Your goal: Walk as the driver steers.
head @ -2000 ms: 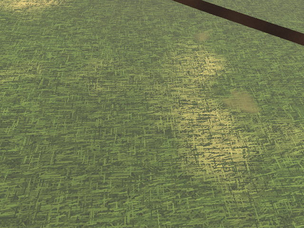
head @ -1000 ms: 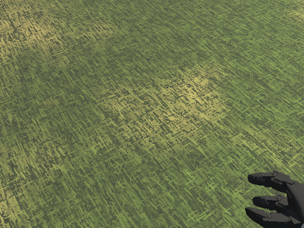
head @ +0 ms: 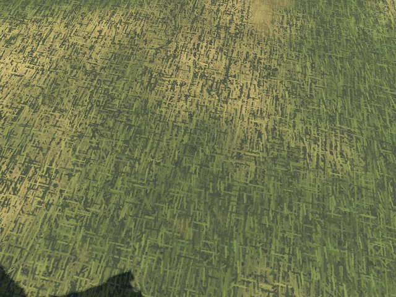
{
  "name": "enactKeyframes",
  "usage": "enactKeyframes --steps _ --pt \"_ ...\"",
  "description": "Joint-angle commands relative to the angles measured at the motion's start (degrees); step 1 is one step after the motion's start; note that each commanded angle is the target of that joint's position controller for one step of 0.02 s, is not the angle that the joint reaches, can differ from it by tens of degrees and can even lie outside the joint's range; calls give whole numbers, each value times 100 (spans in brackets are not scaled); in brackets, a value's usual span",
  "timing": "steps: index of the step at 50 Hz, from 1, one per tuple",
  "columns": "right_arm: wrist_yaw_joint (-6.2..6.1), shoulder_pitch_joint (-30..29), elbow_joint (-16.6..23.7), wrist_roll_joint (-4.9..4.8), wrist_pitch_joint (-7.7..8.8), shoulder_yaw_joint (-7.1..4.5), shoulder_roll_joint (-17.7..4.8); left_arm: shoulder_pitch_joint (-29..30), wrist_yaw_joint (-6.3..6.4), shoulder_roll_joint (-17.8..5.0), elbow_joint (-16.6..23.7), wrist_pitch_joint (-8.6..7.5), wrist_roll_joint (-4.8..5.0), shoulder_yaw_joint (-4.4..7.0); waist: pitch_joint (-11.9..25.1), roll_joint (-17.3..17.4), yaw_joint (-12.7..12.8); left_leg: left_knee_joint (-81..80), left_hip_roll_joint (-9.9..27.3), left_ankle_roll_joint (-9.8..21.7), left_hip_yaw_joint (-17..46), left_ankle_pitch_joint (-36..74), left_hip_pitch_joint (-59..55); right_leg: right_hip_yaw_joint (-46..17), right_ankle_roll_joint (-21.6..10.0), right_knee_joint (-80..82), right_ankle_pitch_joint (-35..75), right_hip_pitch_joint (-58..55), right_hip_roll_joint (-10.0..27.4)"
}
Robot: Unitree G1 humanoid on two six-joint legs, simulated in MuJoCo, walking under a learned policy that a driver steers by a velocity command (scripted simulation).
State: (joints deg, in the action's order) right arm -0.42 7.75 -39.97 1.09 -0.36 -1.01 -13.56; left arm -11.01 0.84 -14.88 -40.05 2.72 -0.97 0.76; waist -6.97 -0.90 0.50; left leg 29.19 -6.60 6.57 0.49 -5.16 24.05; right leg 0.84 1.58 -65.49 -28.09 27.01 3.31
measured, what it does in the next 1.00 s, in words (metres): walks ahead, turning right: right foot, then left foot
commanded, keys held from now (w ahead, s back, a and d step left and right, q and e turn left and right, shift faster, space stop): shift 0.16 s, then e+shift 0.44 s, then w+e+shift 0.40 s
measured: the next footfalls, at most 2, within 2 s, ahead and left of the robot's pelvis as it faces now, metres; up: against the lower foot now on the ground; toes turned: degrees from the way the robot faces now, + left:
right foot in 0.20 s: +0.07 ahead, -0.14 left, +0.00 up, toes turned +0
left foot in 0.52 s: +0.06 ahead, +0.07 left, +0.00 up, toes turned -18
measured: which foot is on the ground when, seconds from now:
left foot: down 0.00-0.22, up 0.24-0.50, down 0.52-1.00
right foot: up 0.00-0.18, down 0.20-0.52, up 0.54-1.00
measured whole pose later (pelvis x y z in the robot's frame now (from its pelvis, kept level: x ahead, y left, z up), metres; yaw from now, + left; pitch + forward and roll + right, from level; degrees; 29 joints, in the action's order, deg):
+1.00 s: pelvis +0.11 -0.10 +0.01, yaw -36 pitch +2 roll +0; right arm -1.1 27.6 -47.9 2.5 5.1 -3.8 -17.8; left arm -3.6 -7.0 -18.9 -36.4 3.9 -1.8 4.7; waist 1.0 -0.9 -5.4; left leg 12.4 3.4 -2.7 -17.5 -21.7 -8.2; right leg 2.8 -1.6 -57.7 -9.3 40.7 5.6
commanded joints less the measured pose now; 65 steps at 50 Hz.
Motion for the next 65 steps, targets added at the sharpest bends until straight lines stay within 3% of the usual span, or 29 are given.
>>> enactKeyframes --steps 1,5,8,10,11,13,19,24,25,26,27,28,30,32,34,37,42,51,53,55,56,57,58,59,60,61,62,63,65 --pt "13 192 155 71 141 -218 -762 -865 22 -516 60 119 36 168 1615 297 143 -982 1605 817 1426 2664 -878 -100 -66 795 190 -731 -11" --pt "103 225 -40 98 50 -220 -690 -514 43 -428 94 200 68 151 1428 668 -18 -1310 1445 636 1505 283 -547 -6 -153 1950 495 -1171 -206" --pt "114 188 -143 41 -62 -233 -696 -590 21 -320 32 159 20 139 1151 603 86 -1360 1356 374 1701 -1341 -116 163 -324 3132 953 -1769 -375" --pt "5 421 -263 22 -63 -126 -356 -631 -14 -365 0 30 -105 84 917 46 64 -1111 1120 -171 1410 -2017 255 -617 -548 4437 968 -2174 184" --pt "-46 505 -225 -30 -82 -164 -384 -217 -16 -922 217 -48 -110 197 632 -632 -159 -602 507 -417 743 -1784 208 -1781 -857 4925 502 -1419 994" --pt "-31 299 -207 55 -85 -252 -553 159 -45 -1023 213 -106 -11 281 212 -1043 -289 338 243 -501 210 -1154 -767 -2218 -1042 5228 822 -165 1109" --pt "-87 146 54 -52 -21 -262 -488 -372 -83 -1193 194 -31 46 563 785 -713 43 1405 122 -690 279 -2142 393 -2500 -1339 4368 3917 -1939 806" --pt "-173 407 183 -151 78 -206 -552 -70 -165 -1209 304 58 87 706 1256 -862 -80 -87 19 -689 310 -1693 -637 -2767 -982 4082 3986 -1928 371" --pt "-210 723 117 -112 107 -224 -621 185 -172 -1155 394 61 132 702 1312 -788 -285 -904 162 -635 358 -1141 -1445 -2625 -713 3902 3416 -1381 130" --pt "-264 879 102 -38 127 -315 -1019 122 -166 -883 477 38 154 634 1350 -279 -249 -1556 984 -407 987 -1050 -2315 -2231 -357 3431 2132 -506 -279" --pt "-297 517 248 30 64 -424 -1655 -356 -164 -331 587 10 144 506 1280 1369 74 -1699 2672 263 2641 5 -2831 -922 -20 2203 -185 764 -1206" --pt "-267 357 330 100 24 -380 -1416 -371 -111 -960 451 32 -82 630 1191 956 -3 -1306 3149 801 2409 1527 -2123 -508 27 953 -739 760 -770" --pt "-222 46 437 69 21 -172 -710 -384 -188 -1079 284 107 -62 709 913 469 207 -1055 2404 641 1219 2468 -1737 -453 24 41 -133 510 -499" --pt "-211 254 427 118 77 -194 -806 -310 -381 -1031 292 192 -50 665 951 1020 -7 -1553 1891 244 788 -527 -2159 -312 39 -118 732 1004 -306" --pt "-168 621 346 99 145 -286 -1045 162 -559 -1083 457 208 -29 640 683 1114 -293 -2038 2010 175 1028 -2229 -2472 -183 95 20 995 1570 -217" --pt "-150 1116 158 67 314 -367 -1168 640 -666 -962 592 172 -76 608 455 714 -501 -2289 2308 134 1013 -2557 -3011 -220 111 261 1258 2148 -108" --pt "-97 1425 -83 72 520 -392 -1090 969 -715 -785 678 101 -93 551 200 675 -538 -2451 2518 71 417 -2516 -3108 -160 26 369 1621 2545 111" --pt "-72 1988 -690 186 638 -382 -1028 2065 -807 -523 1130 -35 -77 278 -497 504 -619 -2501 2564 -111 -1269 -1009 -3270 507 -678 1192 1698 2589 341" --pt "-84 1901 -787 174 600 -363 -1101 1947 -750 -449 1118 -69 -97 201 -385 454 -374 -2009 2394 -215 -1843 1487 -3107 884 -1007 1797 1269 1629 22" --pt "-81 1909 -893 112 525 -410 -1465 877 -578 -613 805 -130 -82 288 391 671 252 -533 2505 -153 -1960 5235 -2867 1194 -1304 1869 789 -228 -752" --pt "-45 1777 -856 39 474 -454 -1700 -232 -490 -823 487 -193 -61 415 974 742 801 764 2571 -85 -1895 5778 -2350 1050 -1443 2114 764 -1662 -1022" --pt "-11 1663 -805 25 484 -410 -1642 -1463 -383 -1098 -6 -232 -136 591 1521 453 1392 2519 2361 -179 -1854 4521 -1024 348 -1488 2780 984 -3651 -928" --pt "139 1878 -438 6 493 -180 -587 -1190 -234 -1870 -80 -224 -228 733 1750 -1367 647 4897 1367 -466 -1548 -2195 1460 -2450 -1533 3720 -1045 -5102 898" --pt "149 1413 -84 -81 597 -206 -889 -1475 -199 -2119 164 -233 -88 792 3011 -945 895 5929 925 -445 34 -2214 1714 -4868 -1583 4957 -1810 -5172 1613" --pt "116 746 -34 -193 601 -269 -1072 -1161 -171 -1818 1 -268 -181 738 1986 -189 847 6061 1079 -346 251 -1271 2236 -4023 -1378 5175 -1175 -4496 1565" --pt "90 961 -162 -224 624 -194 -834 -1029 -115 -1526 -144 -372 -207 661 1170 2 524 5769 1226 -297 274 -914 2045 -3163 -1366 5098 -205 -3411 1579" --pt "109 1126 -365 -143 594 -179 -768 -660 -120 -1151 -165 -495 -235 556 834 349 218 5333 1428 -272 401 -705 1602 -2460 -1192 5106 348 -2537 1309" --pt "146 1500 -543 -79 482 -174 -665 -435 -122 -918 -191 -592 -183 469 708 196 -100 5053 1504 -283 498 -567 1182 -1897 -1004 5276 659 -1986 1142" --pt "238 1694 -783 -64 241 -187 -520 -446 -160 -554 -352 -791 -66 358 423 16 -303 4704 1565 -306 606 -406 980 -1163 -621 5616 1170 -1538 886"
